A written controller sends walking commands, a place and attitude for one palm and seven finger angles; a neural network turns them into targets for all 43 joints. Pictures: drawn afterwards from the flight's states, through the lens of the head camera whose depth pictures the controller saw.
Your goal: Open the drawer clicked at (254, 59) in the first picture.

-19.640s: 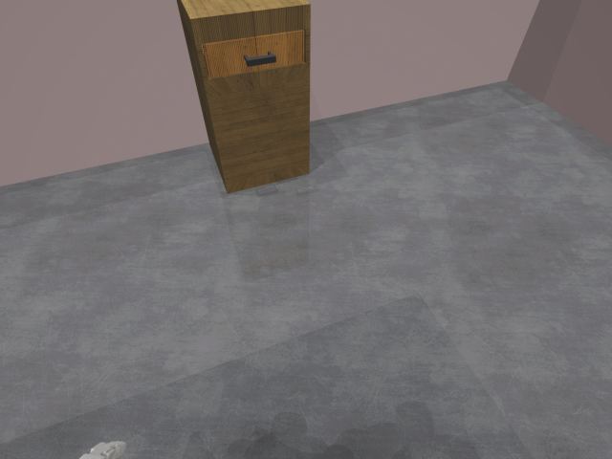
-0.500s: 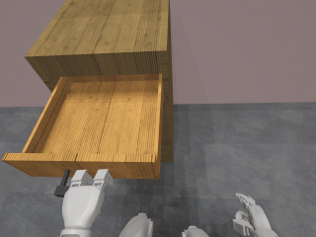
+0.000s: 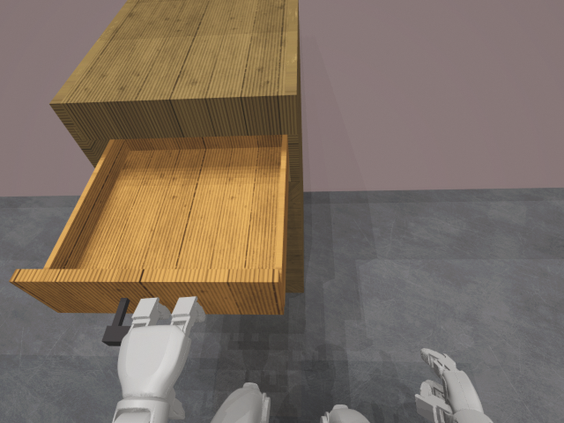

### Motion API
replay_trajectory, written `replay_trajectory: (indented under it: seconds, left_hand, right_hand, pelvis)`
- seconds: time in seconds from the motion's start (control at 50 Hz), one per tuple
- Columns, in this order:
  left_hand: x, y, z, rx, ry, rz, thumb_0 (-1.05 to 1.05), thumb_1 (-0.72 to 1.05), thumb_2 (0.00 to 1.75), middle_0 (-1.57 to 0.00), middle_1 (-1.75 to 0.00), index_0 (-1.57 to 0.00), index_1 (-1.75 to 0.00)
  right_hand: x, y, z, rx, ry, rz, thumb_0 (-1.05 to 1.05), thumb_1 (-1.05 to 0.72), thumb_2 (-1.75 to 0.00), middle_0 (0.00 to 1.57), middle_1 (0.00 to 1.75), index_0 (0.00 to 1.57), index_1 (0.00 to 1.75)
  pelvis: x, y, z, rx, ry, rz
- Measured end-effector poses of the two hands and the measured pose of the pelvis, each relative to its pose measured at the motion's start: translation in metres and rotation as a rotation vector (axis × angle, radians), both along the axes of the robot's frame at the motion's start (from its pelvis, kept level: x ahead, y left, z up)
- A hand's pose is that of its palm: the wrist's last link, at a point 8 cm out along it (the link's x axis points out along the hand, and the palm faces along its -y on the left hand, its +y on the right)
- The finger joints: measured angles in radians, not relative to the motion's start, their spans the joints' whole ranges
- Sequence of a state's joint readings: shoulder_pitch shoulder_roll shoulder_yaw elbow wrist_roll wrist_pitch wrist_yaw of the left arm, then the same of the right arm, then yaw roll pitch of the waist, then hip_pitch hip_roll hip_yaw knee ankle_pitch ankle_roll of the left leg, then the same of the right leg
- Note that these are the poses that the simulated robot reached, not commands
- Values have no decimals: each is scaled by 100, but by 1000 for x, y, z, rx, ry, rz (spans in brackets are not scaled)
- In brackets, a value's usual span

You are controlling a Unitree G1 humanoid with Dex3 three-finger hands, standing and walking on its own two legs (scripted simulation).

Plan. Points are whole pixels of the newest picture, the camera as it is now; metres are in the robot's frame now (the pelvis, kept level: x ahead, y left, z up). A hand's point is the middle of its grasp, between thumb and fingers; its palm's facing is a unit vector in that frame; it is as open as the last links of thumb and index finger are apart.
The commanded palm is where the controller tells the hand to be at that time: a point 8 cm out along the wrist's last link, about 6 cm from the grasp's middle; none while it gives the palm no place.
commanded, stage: lift the hand off the handle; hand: left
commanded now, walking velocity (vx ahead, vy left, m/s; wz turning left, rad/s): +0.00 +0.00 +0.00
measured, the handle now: (149, 320) +0.27 +0.22 -0.02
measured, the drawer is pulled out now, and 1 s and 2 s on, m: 0.30 0.30 0.30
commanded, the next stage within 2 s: none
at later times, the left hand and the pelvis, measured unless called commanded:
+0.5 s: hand (171, 351) +0.23 +0.18 -0.03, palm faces -0.02 -0.12 -0.99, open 13.4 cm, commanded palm +0.21 +0.19 +0.04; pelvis +0.00 +0.01 +0.01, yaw +0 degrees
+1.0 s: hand (155, 344) +0.23 +0.19 +0.00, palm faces -0.02 -0.12 -0.99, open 13.3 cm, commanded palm +0.21 +0.19 +0.08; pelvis +0.01 +0.02 +0.03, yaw +0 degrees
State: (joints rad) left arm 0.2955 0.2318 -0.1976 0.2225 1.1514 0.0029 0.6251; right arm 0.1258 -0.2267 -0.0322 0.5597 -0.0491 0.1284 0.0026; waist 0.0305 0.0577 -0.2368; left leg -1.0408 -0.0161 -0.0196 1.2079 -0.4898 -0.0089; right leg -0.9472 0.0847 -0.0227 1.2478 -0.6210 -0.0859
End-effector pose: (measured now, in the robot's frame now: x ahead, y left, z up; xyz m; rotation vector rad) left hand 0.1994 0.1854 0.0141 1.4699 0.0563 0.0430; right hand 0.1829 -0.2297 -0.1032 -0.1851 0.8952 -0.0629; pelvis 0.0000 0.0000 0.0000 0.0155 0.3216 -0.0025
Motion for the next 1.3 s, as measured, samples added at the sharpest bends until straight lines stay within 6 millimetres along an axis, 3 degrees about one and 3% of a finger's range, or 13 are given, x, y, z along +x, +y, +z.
replay_trajectory:
  seconds: [0.36,0.76,1.3]
  left_hand:
    - [3,1,1,1,-2,-6,0,-49,30,-31,-120,-38,-123]
    - [8,6,28,-30,-3,-10,0,-49,30,-34,-122,-38,-120]
    - [8,16,71,-42,-18,25,0,-49,30,-34,-121,-39,-123]
  right_hand:
    - [-4,16,2,12,14,-7,1,-90,-90,20,30,20,30]
    - [-1,8,32,-7,-14,-28,1,-90,-90,20,30,20,30]
    - [20,27,57,44,-58,23,1,-90,-90,20,30,20,30]
  pelvis:
    - [-5,6,5,-12,-22,8]
    - [5,13,24,-17,-64,-4]
    - [14,18,45,-17,-125,2]
